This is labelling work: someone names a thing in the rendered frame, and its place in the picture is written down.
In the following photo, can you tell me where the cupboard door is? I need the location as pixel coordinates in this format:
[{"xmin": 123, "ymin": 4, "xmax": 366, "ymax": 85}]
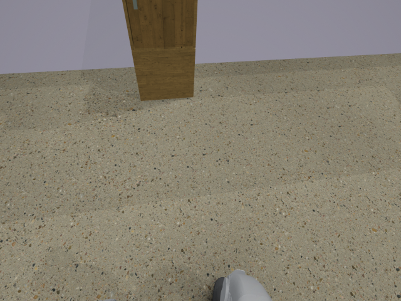
[{"xmin": 127, "ymin": 0, "xmax": 194, "ymax": 48}]

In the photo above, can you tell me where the robot right thigh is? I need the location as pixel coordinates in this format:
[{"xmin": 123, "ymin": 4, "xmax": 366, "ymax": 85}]
[{"xmin": 222, "ymin": 273, "xmax": 272, "ymax": 301}]

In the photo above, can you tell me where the robot right foot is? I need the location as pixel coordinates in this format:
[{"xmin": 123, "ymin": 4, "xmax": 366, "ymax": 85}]
[{"xmin": 212, "ymin": 277, "xmax": 225, "ymax": 301}]

